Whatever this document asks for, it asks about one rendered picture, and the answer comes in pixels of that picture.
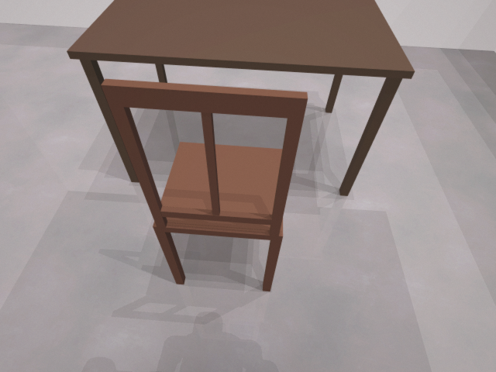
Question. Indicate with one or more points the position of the chair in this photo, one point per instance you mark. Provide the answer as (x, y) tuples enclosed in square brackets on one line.
[(212, 189)]

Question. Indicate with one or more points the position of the table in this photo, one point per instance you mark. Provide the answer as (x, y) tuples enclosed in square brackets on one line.
[(340, 37)]

